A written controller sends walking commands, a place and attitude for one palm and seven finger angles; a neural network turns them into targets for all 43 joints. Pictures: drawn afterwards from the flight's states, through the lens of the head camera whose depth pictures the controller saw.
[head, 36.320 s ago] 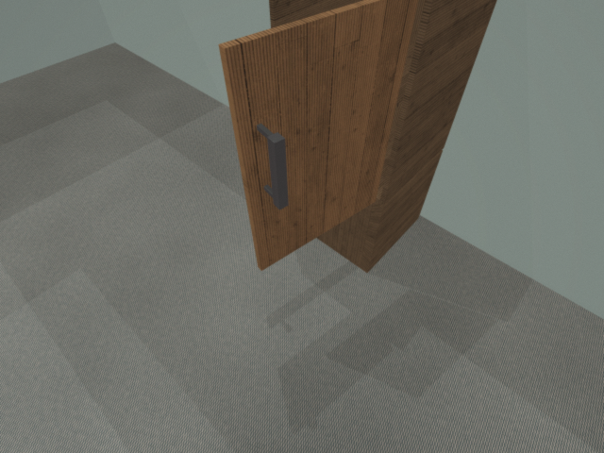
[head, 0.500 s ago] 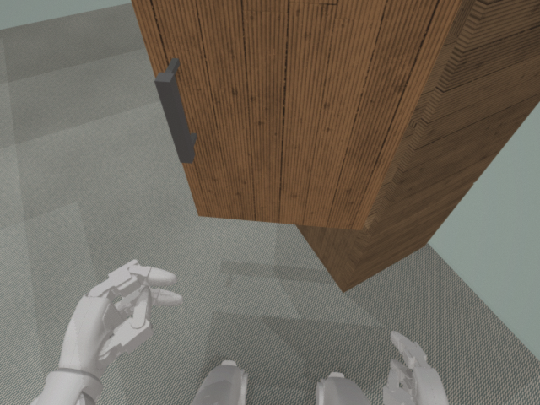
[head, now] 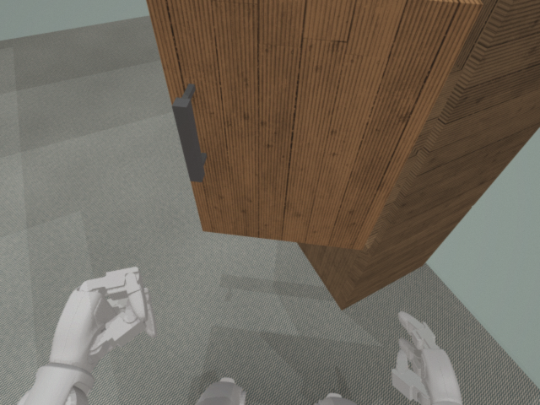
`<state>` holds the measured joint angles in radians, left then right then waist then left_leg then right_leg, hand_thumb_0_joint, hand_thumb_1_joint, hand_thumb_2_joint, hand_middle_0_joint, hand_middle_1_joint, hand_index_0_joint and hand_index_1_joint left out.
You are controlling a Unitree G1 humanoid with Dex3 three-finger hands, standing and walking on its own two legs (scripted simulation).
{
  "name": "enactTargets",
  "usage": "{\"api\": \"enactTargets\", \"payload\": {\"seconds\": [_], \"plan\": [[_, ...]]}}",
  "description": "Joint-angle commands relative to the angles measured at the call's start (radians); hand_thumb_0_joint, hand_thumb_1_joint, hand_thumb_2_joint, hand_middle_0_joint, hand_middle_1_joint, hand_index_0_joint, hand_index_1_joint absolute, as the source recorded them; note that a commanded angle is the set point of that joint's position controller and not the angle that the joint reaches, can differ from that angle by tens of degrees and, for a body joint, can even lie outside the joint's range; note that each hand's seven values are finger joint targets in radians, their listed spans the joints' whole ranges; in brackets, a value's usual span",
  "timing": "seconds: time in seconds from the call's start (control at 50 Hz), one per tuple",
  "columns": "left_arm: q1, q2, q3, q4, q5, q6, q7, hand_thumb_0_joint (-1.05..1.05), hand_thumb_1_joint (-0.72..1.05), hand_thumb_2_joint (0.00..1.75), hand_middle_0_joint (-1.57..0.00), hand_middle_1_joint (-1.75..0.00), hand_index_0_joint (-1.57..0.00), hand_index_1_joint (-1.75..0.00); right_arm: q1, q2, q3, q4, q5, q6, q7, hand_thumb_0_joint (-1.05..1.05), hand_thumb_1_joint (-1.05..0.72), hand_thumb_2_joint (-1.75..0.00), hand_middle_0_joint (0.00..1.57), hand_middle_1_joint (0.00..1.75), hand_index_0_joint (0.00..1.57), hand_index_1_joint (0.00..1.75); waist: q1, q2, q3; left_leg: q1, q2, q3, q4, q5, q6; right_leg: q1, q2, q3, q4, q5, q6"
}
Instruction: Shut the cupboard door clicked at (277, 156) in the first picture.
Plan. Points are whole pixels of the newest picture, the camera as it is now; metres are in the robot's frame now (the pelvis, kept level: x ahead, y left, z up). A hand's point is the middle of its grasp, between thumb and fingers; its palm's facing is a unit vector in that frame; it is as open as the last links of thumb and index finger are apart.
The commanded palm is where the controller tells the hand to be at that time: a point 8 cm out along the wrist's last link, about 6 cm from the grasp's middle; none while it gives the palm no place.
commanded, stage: raise the hand and make a fist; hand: left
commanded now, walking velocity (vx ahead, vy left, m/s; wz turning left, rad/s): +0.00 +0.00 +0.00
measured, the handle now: (193, 135) +0.53 +0.18 +0.09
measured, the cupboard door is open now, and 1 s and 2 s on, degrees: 55 55 55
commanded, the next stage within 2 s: bring the fist close to the handle in 0.64 s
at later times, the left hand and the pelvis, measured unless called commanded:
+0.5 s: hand (144, 301) +0.23 +0.18 +0.09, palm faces -0.05 -1.00 -0.04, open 3.1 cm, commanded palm +0.21 +0.23 +0.09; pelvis +0.00 -0.01 +0.01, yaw +0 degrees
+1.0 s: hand (157, 274) +0.26 +0.17 +0.09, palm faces -0.08 -1.00 -0.03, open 3.1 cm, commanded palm +0.26 +0.22 +0.09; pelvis -0.01 -0.01 +0.01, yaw +0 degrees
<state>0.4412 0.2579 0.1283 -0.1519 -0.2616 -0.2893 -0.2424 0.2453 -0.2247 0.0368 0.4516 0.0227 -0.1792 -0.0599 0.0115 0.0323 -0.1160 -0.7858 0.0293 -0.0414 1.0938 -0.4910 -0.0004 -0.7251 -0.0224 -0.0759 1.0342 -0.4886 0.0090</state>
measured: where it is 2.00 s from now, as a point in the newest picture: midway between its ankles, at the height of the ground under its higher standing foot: outside the picture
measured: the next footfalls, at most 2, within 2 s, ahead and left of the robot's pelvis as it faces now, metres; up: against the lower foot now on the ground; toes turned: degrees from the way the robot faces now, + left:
none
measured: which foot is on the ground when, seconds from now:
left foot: down 0.00-1.00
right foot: down 0.00-1.00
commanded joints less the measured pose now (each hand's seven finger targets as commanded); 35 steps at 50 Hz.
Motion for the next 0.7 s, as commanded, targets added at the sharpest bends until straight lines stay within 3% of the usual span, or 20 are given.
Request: {"api": "enactTargets", "payload": {"seconds": [0.0, 0.08, 0.22, 0.28, 0.5, 0.68], "plan": [[-0.097, 0.121, 0.09, -0.224, -0.037, -0.051, -0.018, 0.0, 0.9, 0.9, -1.3, -1.5, -1.3, -1.5, -0.014, -0.136, -0.06, -0.141, 0.004, -0.057, -0.012, 0.0, -0.9, -0.9, 0.2, 0.3, 0.2, 0.3, -0.011, 0.041, -0.169, 0.156, -0.031, -0.004, -0.215, 0.184, 0.016, 0.111, 0.048, 0.01, -0.163, 0.171, -0.034], [-0.107, 0.124, 0.1, -0.202, -0.047, -0.041, -0.029, 0.0, 0.9, 0.9, -1.3, -1.5, -1.3, -1.5, -0.012, -0.133, -0.058, -0.13, 0.006, -0.061, -0.01, 0.0, -0.9, -0.9, 0.2, 0.3, 0.2, 0.3, -0.009, 0.038, -0.168, 0.174, -0.032, 0.002, -0.216, 0.238, 0.017, 0.143, 0.049, 0.013, -0.171, 0.236, -0.034], [-0.157, 0.143, 0.126, -0.161, -0.066, -0.017, -0.054, 0.0, 0.9, 0.9, -1.3, -1.5, -1.3, -1.5, -0.015, -0.142, -0.056, -0.121, 0.012, -0.066, -0.014, 0.0, -0.9, -0.9, 0.2, 0.3, 0.2, 0.3, -0.003, 0.014, -0.156, 0.18, -0.035, 0.007, -0.244, 0.237, 0.015, 0.181, 0.042, 0.023, -0.206, 0.238, -0.03], [-0.132, 0.122, 0.119, -0.127, -0.071, -0.015, -0.059, 0.0, 0.9, 0.9, -1.3, -1.5, -1.3, -1.5, -0.015, -0.142, -0.059, -0.119, 0.013, -0.067, -0.012, 0.0, -0.9, -0.9, 0.2, 0.3, 0.2, 0.3, -0.001, -0.016, -0.152, 0.174, -0.038, 0.013, -0.242, 0.252, 0.016, 0.197, 0.039, 0.029, -0.213, 0.255, -0.028], [-0.162, 0.135, 0.121, -0.136, -0.066, -0.066, -0.052, 0.0, 0.9, 0.9, -1.3, -1.5, -1.3, -1.5, -0.02, -0.142, -0.065, -0.114, 0.014, -0.073, -0.009, 0.0, -0.9, -0.9, 0.2, 0.3, 0.2, 0.3, 0.001, 0.004, -0.144, 0.162, -0.039, 0.022, -0.24, 0.211, 0.017, 0.183, 0.034, 0.05, -0.217, 0.198, -0.029], [-0.166, 0.128, 0.11, -0.118, -0.07, -0.052, -0.063, 0.0, 0.9, 0.9, -1.3, -1.5, -1.3, -1.5, -0.024, -0.145, -0.061, -0.115, 0.018, -0.074, -0.014, 0.0, -0.9, -0.9, 0.2, 0.3, 0.2, 0.3, -0.002, -0.009, -0.124, 0.143, -0.038, 0.018, -0.24, 0.172, 0.019, 0.174, 0.034, 0.058, -0.23, 0.144, -0.028]]}}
